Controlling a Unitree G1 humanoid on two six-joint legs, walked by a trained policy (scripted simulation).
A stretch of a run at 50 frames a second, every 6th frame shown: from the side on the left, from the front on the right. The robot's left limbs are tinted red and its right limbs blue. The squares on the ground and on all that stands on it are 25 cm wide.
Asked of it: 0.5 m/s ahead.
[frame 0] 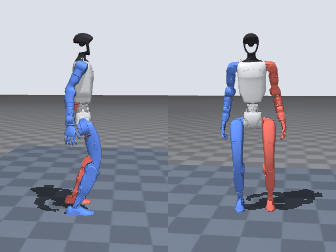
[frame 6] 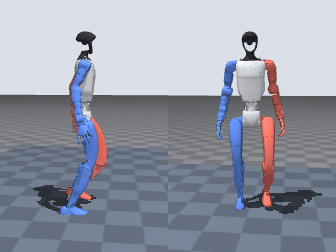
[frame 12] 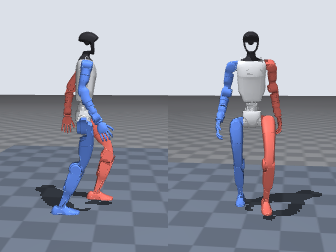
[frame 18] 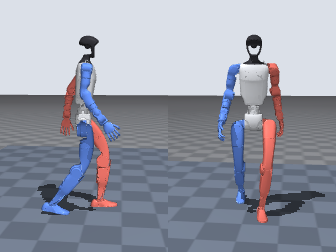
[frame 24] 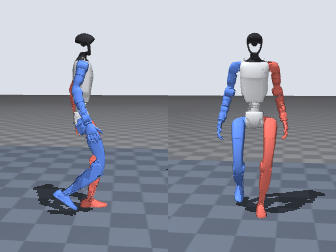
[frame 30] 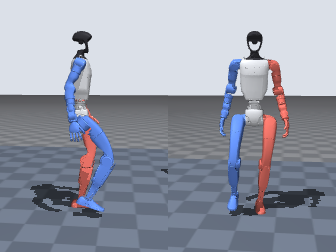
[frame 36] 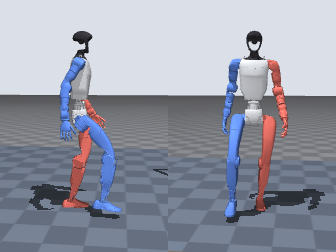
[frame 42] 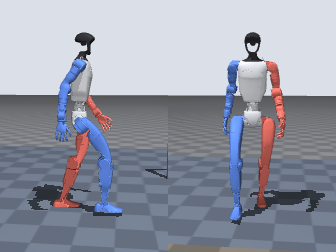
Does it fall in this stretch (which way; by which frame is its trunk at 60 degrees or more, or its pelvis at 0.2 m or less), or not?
no
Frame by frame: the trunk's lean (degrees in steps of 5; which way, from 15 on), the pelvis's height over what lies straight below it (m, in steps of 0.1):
0: 0, 0.8
6: 0, 0.8
12: 5, 0.8
18: 5, 0.7
24: 5, 0.8
30: 0, 0.8
36: 5, 0.8
42: 5, 0.8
